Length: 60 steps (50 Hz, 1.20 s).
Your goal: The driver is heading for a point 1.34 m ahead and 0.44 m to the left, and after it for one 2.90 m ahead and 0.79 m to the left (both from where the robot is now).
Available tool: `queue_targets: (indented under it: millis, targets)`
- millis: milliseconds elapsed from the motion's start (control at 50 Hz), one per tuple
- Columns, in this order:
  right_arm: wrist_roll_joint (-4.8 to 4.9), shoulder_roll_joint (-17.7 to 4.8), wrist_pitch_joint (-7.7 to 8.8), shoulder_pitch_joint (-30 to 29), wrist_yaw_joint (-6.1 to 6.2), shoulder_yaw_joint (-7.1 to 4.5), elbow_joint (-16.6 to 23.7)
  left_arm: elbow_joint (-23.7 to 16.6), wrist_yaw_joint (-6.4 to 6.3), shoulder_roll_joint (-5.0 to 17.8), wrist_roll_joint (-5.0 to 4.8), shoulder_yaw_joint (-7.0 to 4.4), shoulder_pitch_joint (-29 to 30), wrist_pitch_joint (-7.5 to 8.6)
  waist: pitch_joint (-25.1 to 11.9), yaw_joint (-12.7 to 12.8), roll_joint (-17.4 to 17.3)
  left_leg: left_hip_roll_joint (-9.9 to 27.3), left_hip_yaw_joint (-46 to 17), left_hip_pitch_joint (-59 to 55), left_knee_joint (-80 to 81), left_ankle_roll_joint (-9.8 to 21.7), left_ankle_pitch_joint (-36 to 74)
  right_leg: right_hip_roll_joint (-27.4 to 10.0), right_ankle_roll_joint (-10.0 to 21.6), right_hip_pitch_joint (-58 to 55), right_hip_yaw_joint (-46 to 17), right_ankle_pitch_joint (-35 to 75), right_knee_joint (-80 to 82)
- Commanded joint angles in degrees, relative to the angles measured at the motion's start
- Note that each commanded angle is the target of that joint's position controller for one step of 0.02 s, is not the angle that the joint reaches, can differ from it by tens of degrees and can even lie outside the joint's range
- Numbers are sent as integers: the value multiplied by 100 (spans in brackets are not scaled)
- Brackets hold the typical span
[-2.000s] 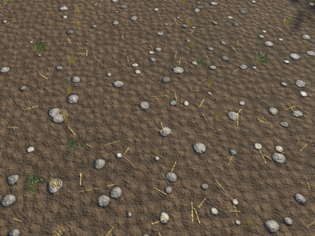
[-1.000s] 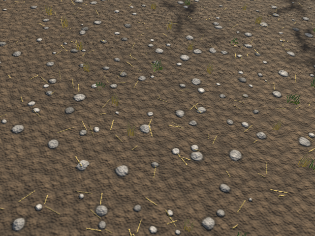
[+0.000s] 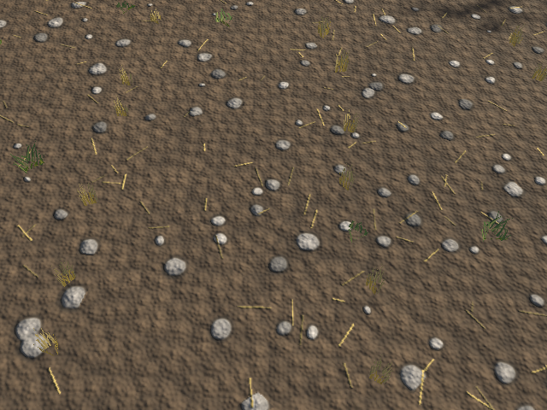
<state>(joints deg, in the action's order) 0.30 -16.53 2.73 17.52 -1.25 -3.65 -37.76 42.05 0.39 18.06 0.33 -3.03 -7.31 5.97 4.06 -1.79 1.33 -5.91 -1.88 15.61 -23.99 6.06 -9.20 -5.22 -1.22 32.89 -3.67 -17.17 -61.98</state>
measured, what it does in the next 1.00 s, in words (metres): walks ahead, turning left: right foot, then left foot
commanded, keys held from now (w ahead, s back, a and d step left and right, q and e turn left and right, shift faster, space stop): w+q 0.76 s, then w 0.02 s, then no key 0.22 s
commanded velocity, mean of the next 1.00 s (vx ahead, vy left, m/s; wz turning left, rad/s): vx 0.46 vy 0.00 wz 0.54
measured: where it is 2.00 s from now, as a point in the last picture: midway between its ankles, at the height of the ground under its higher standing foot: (220, 340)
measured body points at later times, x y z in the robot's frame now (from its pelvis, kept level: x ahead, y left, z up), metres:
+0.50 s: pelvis +0.29 -0.05 +0.00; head +0.31 -0.05 +0.45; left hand +0.29 +0.25 -0.11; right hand +0.50 -0.28 -0.10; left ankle +0.26 +0.10 -0.66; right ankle +0.32 -0.15 -0.74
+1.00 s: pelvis +0.50 +0.10 +0.00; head +0.54 +0.15 +0.44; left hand +0.47 +0.42 -0.12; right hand +0.77 -0.05 -0.09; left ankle +0.51 +0.19 -0.74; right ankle +0.59 -0.04 -0.66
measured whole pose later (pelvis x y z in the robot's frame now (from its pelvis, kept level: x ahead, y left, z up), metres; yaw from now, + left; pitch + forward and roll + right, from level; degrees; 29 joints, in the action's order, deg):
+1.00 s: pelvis +0.50 +0.10 +0.00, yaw +32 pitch +1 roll +0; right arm -0.4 -16.0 2.5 11.9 -1.4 -2.9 -36.8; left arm 44.2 -0.3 18.9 -0.2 -2.6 -8.3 3.5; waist 5.3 -0.4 1.9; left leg -4.5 0.6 17.3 -24.1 5.4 -8.1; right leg -5.4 -2.9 32.1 -1.5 -21.4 -63.5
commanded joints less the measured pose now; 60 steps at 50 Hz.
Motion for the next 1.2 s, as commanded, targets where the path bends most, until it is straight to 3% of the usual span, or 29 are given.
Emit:
queue_targets:
  millis: [20, 100, 160, 220, 260, 280, 300, 320, 340, 360, 400, 440, 500, 620, 700, 740, 760, 780, 800, 820, 840, 860, 900, 940, 980, 1040, 1080, 1140, 1200]
  targets:
    - [26, -970, 134, -198, 137, -268, 435, -314, -31, 406, 76, -97, -31, -50, -511, 204, -280, 1416, -1502, -289, 1143, 1083, 1313, -28, -240, 258, 5, 749, 841]
    - [74, -1041, 68, 93, 220, -293, 274, -502, 40, 231, 14, 2, 817, -12, -330, -135, -514, 1092, -1243, -36, 1051, 706, 541, 333, -315, -226, 70, 2154, 2575]
    - [117, -1044, 29, 340, 222, -310, 125, -625, 103, 362, -62, -33, 1127, 51, -296, -248, -611, 1239, -1605, -266, 789, 621, 206, 457, -239, -423, -49, 2252, 3082]
    - [117, -971, -30, 353, 249, -307, 76, -630, 147, 570, -83, -133, 1006, 123, -339, -122, -807, 1413, -2108, -723, 284, 518, 177, 495, -51, -635, -157, 1621, 3371]
    - [101, -841, -73, 227, 246, -271, 111, -461, 118, 706, -84, -248, 332, 179, -557, 256, -938, 1234, -2157, -697, -290, 331, 529, 540, 189, -1547, 18, 1359, 3680]
    - [63, -547, -63, 217, 225, -161, 173, -373, 79, 914, 2, -339, -338, 214, -1154, 578, -726, 920, -1856, -352, -1364, 125, 481, 48, 476, -2745, -356, 1268, 3605]
    - [85, -178, -36, 702, 225, -41, 309, -303, 29, 1376, 120, -449, -1119, 194, -2081, 596, 457, 227, -1111, 1239, -3293, -307, -948, -1259, 1176, -4830, -2214, 563, 3692]
    - [200, -338, 1, 1055, 240, -15, 398, -115, 96, 1328, 11, -462, -1389, 116, -2318, 480, 1760, 165, -835, 2614, -4604, -476, -2593, -1958, 1675, -5416, -4306, -961, 4349]
    - [236, -880, -24, 701, 248, -145, 287, -218, 91, 804, -60, -328, -1113, 80, -1536, 604, 947, 515, -945, 3048, -5119, -537, -2135, -1775, 1461, -4832, -3830, -1686, 4551]
    - [168, -1014, -58, 186, 246, -188, 360, -264, 59, 590, -43, -261, -855, 21, -972, 638, 535, 711, -713, 3045, -5155, -558, -1671, -1540, 1231, -4144, -2896, -1203, 4570]
    - [82, -860, -84, -172, 209, -207, 459, -215, 25, 354, 25, -170, -491, -16, -407, 427, 380, 1045, -640, 2697, -4683, -563, -1078, -1085, 1093, -3077, -1719, 79, 4807]
    - [147, -616, -136, -90, 152, -168, 476, -131, 2, 326, 18, -170, -447, 22, -346, 303, 550, 1194, -502, 2393, -4428, -569, -886, -910, 1091, -2705, -1064, 623, 5059]
    - [112, -412, -178, -355, 134, -98, 619, 36, -11, 536, -14, -243, -533, 73, -239, 302, 361, 1275, -420, 2640, -3882, -658, -550, -994, 1249, -2701, -464, 1378, 5287]
    - [105, -240, -71, -1214, -50, 0, 787, 237, -48, 791, -49, -281, -677, -24, -66, 595, 201, 1173, 50, 2360, -2034, -603, 984, -823, 1035, -2995, 748, 2131, 5320]
    - [131, -285, -67, -1675, -191, -13, 1004, 395, -49, 1009, -159, -338, -952, -150, 92, 653, 210, 1021, 355, 2195, -1317, -362, 696, -1033, 891, -3576, 1087, 2787, 5093]
    - [90, -491, -99, -1468, -209, -118, 1025, 394, -81, 1195, -212, -394, -937, -223, -161, 403, 377, 681, 647, 1627, -1195, -126, 111, -1057, 777, -3837, 1316, 4637, 4409]
    - [73, -673, -127, -1041, -198, -218, 946, 381, -105, 1280, -234, -421, -922, -268, -452, 117, 438, 453, 783, 1023, -1146, 28, -127, -1024, 717, -3854, 1426, 5494, 3685]
    - [80, -892, -149, -189, -150, -366, 725, 377, -125, 1225, -257, -391, -898, -297, -903, -385, 307, 231, 803, -267, -792, 244, 180, -892, 588, -3406, 1562, 5621, 2598]
    - [74, -1246, -203, 717, -34, -527, 505, 299, -141, 982, -139, -281, -960, -273, -1374, -806, -164, 632, 5, -2000, -673, 497, 628, -661, 345, -2096, 1538, 4173, 964]
    - [28, -1897, -158, 369, 30, -559, 606, -39, -52, 140, 104, 0, -1561, -159, -1960, 36, -1835, 2373, -3209, -3751, -340, 1561, 891, 497, -38, 380, 1212, -1528, -1209]
    - [-12, -1384, -79, 493, -1, -401, 808, 60, 14, 697, -55, -72, -1167, -12, -2868, -437, -1095, 2776, -4135, -3807, 215, 1789, 1320, 543, -27, 573, -39, -1868, -1881]
    - [-74, -1089, -14, 249, -38, -285, 698, -62, 40, 924, -261, -144, -672, 15, -2115, -439, -757, 2590, -3005, -3221, 176, 1517, 2467, 283, 0, 803, -65, -1392, -1833]
    - [20, -788, 32, -304, -34, -204, 598, -16, -46, 762, -96, -101, -521, -6, -1181, -42, -234, 2061, -1721, -1786, 169, 1085, 3340, -117, -26, 562, 65, -809, -958]
    - [-78, -737, 50, -645, -5, -154, 607, 78, -74, 746, -84, -121, -741, -172, -1031, 282, -365, 1874, -1282, -805, 504, 1000, 3715, -176, -94, -191, 65, -529, -619]
    - [-87, -767, 105, -751, 26, -155, 475, 176, -109, 527, -35, -73, -940, -303, -1032, 431, -379, 1783, -888, -406, 666, 1042, 4133, -107, -243, -480, 157, -233, -131]
    - [-75, -752, 77, -819, 105, -137, 270, 137, -137, 326, 25, -13, -680, -363, -1009, 398, -515, 1530, -398, -319, 680, 865, 4079, -32, -330, -607, 195, 520, 940]
    - [-89, -744, 17, -785, 148, -123, 149, 95, -106, 277, -1, 15, -377, -362, -1008, 256, -588, 1422, -245, -371, 667, 736, 3765, 24, -323, -784, 210, 1113, 1634]
    - [-112, -715, -49, -651, 150, -86, -88, 33, -64, 332, -26, 1, -41, -362, -939, 96, -606, 1540, -402, -543, 604, 693, 3226, 106, -275, -964, 161, 1380, 2284]
    - [-70, -631, -91, -702, 122, -35, -279, -1, -31, 405, 25, -45, 49, -352, -816, 141, -647, 1642, -669, -638, 234, 610, 2674, 204, -73, -1193, 167, 1064, 2891]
